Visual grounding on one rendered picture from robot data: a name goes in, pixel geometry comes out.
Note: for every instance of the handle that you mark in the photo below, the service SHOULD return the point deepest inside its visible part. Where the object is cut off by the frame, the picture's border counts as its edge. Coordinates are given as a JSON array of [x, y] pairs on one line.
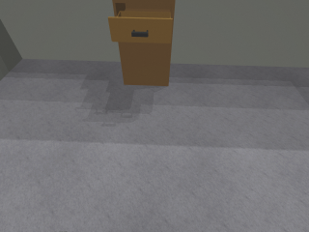
[[140, 34]]

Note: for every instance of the cabinet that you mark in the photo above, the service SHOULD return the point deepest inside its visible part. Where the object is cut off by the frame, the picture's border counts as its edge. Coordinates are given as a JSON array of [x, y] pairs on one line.
[[145, 64]]

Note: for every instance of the drawer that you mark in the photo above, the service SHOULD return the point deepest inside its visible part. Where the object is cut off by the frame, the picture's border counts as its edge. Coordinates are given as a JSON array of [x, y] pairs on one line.
[[158, 24]]

